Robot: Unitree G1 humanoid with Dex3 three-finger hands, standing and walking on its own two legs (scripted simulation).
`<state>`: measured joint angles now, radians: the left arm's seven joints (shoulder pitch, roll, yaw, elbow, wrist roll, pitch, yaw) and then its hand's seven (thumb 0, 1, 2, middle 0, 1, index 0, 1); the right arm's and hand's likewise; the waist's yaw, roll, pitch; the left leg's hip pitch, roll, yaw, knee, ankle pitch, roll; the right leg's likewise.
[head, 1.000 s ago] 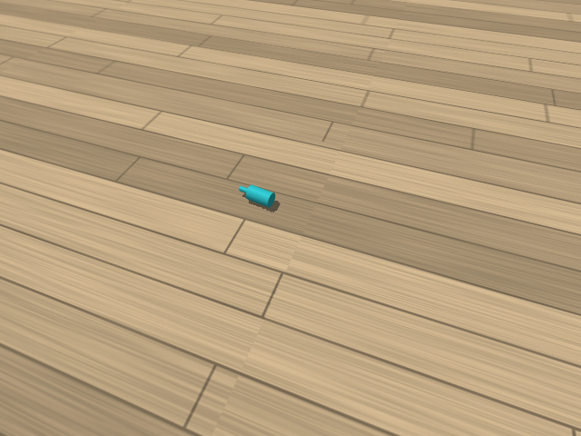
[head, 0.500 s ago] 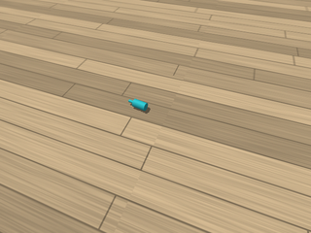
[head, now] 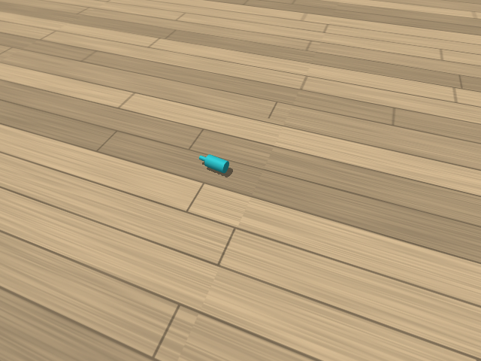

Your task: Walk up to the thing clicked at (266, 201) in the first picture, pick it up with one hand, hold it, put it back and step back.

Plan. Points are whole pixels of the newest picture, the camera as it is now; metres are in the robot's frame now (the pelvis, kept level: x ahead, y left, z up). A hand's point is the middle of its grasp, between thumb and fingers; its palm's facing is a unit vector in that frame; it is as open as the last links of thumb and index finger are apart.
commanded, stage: stand
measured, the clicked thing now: (212, 162) +1.25 +0.23 -0.75
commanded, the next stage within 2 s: walk up in 0.12 s
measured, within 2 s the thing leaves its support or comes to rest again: neither
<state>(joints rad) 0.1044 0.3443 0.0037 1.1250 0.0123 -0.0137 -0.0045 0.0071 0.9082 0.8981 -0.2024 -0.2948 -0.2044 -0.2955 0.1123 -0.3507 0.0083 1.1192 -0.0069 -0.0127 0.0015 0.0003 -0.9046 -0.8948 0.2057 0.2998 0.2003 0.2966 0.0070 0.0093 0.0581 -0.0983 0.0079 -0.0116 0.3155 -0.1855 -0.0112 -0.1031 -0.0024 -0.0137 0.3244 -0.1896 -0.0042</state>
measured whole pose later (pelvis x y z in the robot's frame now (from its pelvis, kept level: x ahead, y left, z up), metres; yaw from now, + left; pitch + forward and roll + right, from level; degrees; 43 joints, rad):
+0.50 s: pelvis -0.02 -0.03 -0.01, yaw +19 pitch -1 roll +2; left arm 0.11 0.37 0.06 0.81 0.05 0.03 -0.04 0.01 0.91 0.90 -0.20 -0.29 -0.20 -0.30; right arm 0.25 -0.42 -0.09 0.83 -0.03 0.03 0.02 0.00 -0.91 -0.89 0.20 0.30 0.20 0.30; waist -0.01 -0.02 0.16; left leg -0.45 0.01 0.01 0.94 -0.39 0.01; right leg -0.21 -0.07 -0.19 0.57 -0.33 -0.06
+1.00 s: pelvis -0.01 -0.06 -0.04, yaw +38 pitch -2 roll +1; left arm 0.26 0.41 0.08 0.79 0.04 0.00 -0.02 0.01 0.91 0.90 -0.20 -0.29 -0.20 -0.30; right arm 0.24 -0.43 -0.07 0.72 -0.03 0.04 -0.01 0.00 -0.90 -0.89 0.21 0.30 0.20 0.30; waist 0.04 0.02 0.11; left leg -0.52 -0.08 -0.13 1.09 -0.49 0.01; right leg -0.34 -0.07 -0.06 0.77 -0.39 -0.01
